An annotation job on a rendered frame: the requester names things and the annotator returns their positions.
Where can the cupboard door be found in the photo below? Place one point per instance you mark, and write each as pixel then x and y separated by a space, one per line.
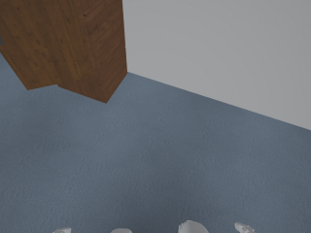
pixel 44 42

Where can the right robot thigh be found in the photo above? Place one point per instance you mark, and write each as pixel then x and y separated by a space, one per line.
pixel 192 227

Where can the robot right hand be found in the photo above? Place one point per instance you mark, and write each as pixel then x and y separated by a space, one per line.
pixel 243 228

